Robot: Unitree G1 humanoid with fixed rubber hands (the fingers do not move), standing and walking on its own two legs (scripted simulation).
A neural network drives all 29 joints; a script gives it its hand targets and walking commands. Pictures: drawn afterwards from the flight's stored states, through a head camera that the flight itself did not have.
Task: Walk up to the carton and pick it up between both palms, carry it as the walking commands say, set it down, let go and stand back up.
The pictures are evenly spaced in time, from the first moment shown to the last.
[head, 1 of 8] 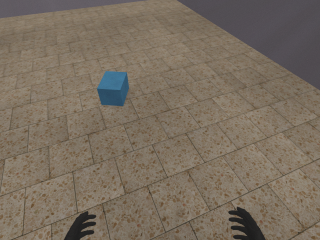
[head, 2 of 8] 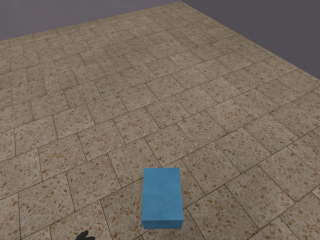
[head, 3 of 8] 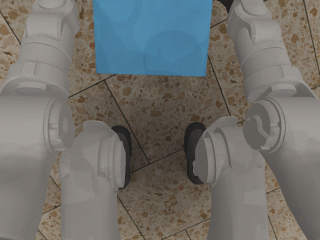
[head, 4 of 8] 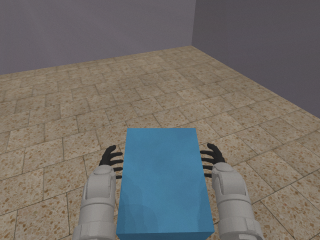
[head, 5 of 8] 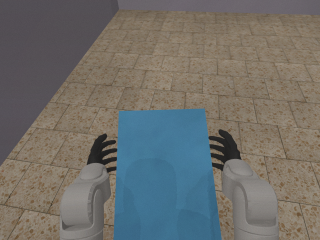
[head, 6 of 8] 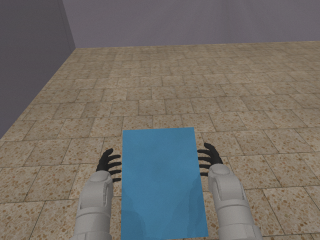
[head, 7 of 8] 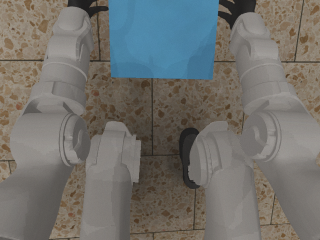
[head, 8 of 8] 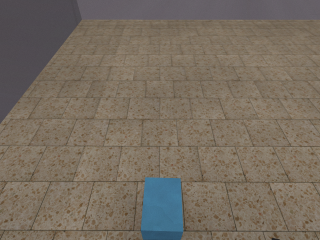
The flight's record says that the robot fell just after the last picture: no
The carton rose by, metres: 0.68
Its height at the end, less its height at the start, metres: +0.00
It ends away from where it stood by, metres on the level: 0.96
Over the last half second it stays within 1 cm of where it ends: yes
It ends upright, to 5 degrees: yes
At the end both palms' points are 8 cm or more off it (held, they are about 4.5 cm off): yes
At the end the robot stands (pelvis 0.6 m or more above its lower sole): yes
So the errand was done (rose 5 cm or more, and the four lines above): yes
